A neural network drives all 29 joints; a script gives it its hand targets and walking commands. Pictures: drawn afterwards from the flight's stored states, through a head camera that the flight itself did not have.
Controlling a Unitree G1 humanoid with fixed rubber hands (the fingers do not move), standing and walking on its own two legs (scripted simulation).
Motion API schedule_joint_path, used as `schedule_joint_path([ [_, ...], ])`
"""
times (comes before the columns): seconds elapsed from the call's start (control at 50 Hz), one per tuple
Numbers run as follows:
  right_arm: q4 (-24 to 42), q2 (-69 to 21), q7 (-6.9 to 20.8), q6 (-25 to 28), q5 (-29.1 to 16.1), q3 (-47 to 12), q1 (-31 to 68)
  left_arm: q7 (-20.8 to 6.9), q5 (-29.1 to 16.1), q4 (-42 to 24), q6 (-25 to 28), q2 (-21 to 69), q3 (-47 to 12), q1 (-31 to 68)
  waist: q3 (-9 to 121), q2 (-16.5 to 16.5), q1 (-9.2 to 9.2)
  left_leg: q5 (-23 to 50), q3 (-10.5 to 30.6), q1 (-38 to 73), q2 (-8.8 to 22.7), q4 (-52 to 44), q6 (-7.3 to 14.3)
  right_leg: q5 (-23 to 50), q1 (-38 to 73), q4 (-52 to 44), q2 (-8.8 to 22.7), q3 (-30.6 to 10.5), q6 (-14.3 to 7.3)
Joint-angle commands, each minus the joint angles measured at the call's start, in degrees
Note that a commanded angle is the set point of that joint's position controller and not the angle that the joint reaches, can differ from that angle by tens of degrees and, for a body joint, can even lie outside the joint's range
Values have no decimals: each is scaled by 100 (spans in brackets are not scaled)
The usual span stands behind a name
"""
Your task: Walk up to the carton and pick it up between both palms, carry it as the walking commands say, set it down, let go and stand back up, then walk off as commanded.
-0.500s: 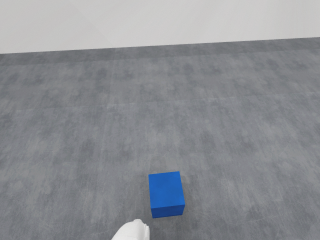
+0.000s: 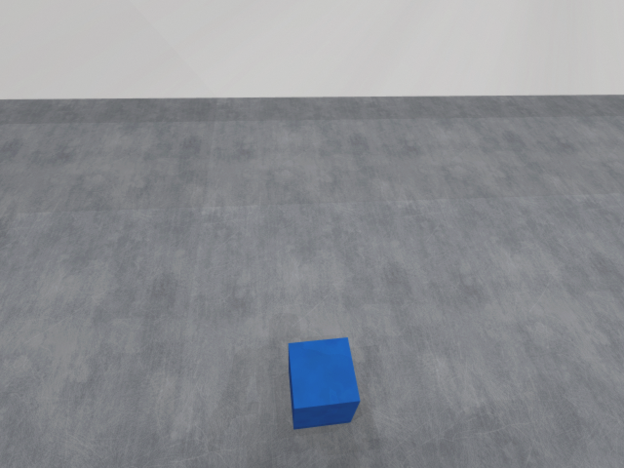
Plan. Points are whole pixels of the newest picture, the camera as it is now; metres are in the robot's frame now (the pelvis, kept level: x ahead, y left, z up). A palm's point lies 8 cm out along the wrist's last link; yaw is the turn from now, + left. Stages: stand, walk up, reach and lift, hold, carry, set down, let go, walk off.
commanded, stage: stand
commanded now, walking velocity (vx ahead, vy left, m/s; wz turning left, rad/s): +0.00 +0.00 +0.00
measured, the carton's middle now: (320, 384) +0.44 -0.05 -0.66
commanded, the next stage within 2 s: reach and lift in 0.82 s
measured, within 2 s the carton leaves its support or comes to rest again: neither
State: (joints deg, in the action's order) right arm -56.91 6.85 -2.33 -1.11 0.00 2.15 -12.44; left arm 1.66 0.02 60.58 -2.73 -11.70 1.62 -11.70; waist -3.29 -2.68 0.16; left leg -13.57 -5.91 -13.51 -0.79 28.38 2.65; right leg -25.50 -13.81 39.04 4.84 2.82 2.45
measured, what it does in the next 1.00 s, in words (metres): steps on the spot: right foot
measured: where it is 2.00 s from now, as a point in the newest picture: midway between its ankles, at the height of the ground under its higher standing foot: outside the picture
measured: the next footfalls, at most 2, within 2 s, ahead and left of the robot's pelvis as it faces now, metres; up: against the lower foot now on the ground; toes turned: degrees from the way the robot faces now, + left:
right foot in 0.04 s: +0.03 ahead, -0.14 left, +0.00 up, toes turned -3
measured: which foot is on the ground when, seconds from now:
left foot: down 0.00-1.00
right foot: up 0.00-0.02, down 0.04-1.00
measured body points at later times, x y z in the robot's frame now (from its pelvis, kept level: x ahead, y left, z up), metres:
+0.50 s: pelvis -0.01 -0.01 +0.00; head -0.01 -0.01 +0.45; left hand +0.00 +0.23 -0.15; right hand -0.01 -0.23 -0.16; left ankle +0.02 +0.09 -0.74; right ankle -0.01 -0.13 -0.73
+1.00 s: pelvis -0.03 -0.01 -0.02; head +0.00 -0.01 +0.43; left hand +0.14 +0.22 -0.14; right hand +0.13 -0.26 -0.14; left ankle +0.02 +0.09 -0.73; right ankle -0.01 -0.13 -0.73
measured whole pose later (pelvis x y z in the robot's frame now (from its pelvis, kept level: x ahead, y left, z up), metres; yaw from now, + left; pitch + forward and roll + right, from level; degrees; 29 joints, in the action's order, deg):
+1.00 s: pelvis -0.03 -0.01 -0.02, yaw +0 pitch -4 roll +0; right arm -41.1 13.7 0.5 -20.7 0.0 2.2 -1.0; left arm 1.5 -0.9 44.3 -20.5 -10.3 -0.2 1.2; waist -7.4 0.1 0.3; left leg -17.9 -5.7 -19.5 0.7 41.2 2.0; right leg -21.8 -17.2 42.9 3.7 2.9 1.0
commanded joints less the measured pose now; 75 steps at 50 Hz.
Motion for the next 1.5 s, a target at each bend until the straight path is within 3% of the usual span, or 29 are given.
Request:
schedule_joint_path([
  [0.0, -95, 881, 29, 101, 63, 58, -296, 61, 142, 53, 195, 35, 4, -802, 513, 1080, -141, 1971, 1239, 498, 1224, -973, 314, 1032, 507, -1328, -264, -26, -145],
  [0.04, -78, 751, 65, 93, 35, 68, -215, 54, 163, 114, 272, -104, -2, -855, 463, 667, -194, 1061, 932, 134, 883, -842, 155, 1804, 911, -1786, 128, -232, -209],
  [0.08, -197, 465, 90, 95, 1, -40, -527, 33, 185, 94, 337, -279, -26, -483, 344, -259, -7, 434, 629, 270, 422, -637, -101, 2104, 709, -2194, 623, -867, -451],
  [0.12, -240, 466, 103, 115, 5, -59, -588, 39, 159, 56, 380, -282, -19, -446, 328, -414, 59, 630, 628, 527, 499, -587, -153, 2319, 515, -2242, 593, -849, -473],
  [0.18, -265, 580, 134, 152, 1, -51, -644, 49, 152, 39, 394, -198, -31, -524, 421, -234, 36, 907, 696, 600, 632, -626, -122, 2218, 524, -2203, 437, -669, -385],
  [0.3, -363, 633, 121, 158, 28, -53, -779, 40, 177, 45, 356, -188, -48, -606, 205, -1, 30, 427, 773, 463, 681, -817, -136, 1530, 272, -2192, 344, -580, -344],
  [0.44, -407, 709, 101, 167, 72, -43, -800, 21, 171, 84, 336, -136, -53, -824, 108, 269, -30, -57, 992, 164, 847, -1138, -99, 1306, 313, -1990, 177, -364, -295],
  [0.8, -369, 764, 94, 195, 98, -12, -731, 28, 158, 74, 376, -228, -36, -929, 81, 145, -34, 87, 953, 110, 858, -1012, -126, 1348, 261, -2010, 234, -411, -299],
  [0.82, 1642, 1838, 182, 1, -367, 171, 1280, 73, -571, -1937, 45, -1025, -218, 1081, 1099, 296, 254, -1982, 717, -1544, 650, 51, -27, -468, -750, -504, -612, -70, -243],
  [0.84, 3607, 1600, 176, -284, -534, -43, 3290, 59, -594, -3488, -244, -829, -256, 3092, 904, 444, 247, -2271, 379, -1771, 473, 100, 29, -612, -676, -384, -603, 92, -307],
  [0.86, 3361, 1697, 183, -741, -249, 47, 3183, 65, -474, -3336, -631, -742, 38, 3250, 499, 141, 8, -2571, 178, -1883, 397, 55, 69, -744, -858, -179, -649, 474, -275],
  [0.88, 2992, 1842, 212, -1164, -261, 90, 2760, 85, -377, -3016, -985, -786, 68, 2785, 229, 52, -11, -2648, 208, -1717, 433, -17, 99, -726, -950, -138, -596, 648, -310],
  [0.9, 2846, 1821, 234, -1453, -329, 75, 2422, 40, -367, -2846, -1279, -787, 44, 2465, 46, 102, -82, -2596, 271, -1667, 426, -74, 70, -560, -890, -90, -613, 712, -325],
  [0.96, 2469, 1145, 304, -2475, -326, -111, 1444, -33, -291, -2407, -2262, -418, -178, 1585, -35, 393, 23, -2043, 690, -1617, 394, -46, 58, 23, -1004, -50, -695, 463, -439],
  [1.0, 2212, 910, 451, -3006, -239, -214, 1139, -34, -134, -2336, -2774, -230, -286, 1230, 41, 346, 17, -1420, 940, -1337, 353, -57, 75, 456, -1197, -234, -688, 245, -506],
  [1.06, 2155, 875, 498, -3270, -149, -176, 1001, -12, 119, -2311, -3166, -51, -215, 834, 275, 177, -59, -228, 1026, -572, 226, -26, -25, 934, -1185, -729, -652, -78, -581],
  [1.14, 2492, 803, 461, -2866, 285, 94, 1501, -83, 127, -2676, -2754, 166, -87, 1404, 612, 283, -3, 946, 895, -622, 78, 479, -168, 1720, -1446, -565, -655, -243, -488],
  [1.26, 3152, 737, 420, -1826, 340, 507, 2001, -80, -207, -3378, -1777, 239, -8, 1945, 2224, 71, 22, 2412, 1113, -451, 47, 1751, -126, 2593, -2558, 502, -749, -346, -347],
  [1.38, 3376, 938, 416, -1493, 130, 742, 2493, 111, -434, -3865, -1540, 362, 44, 2133, 3188, 225, 39, 1904, 1135, -836, 103, 2205, -182, 1982, -3201, 1083, -845, -289, -390],
  [1.48, 3414, 1186, 472, -1661, -8, 817, 3408, 319, -577, -4100, -1814, 548, 83, 2760, 3304, 264, 18, 512, 1155, -1179, 136, 2152, -234, 986, -3762, 1208, -832, -185, -500],
])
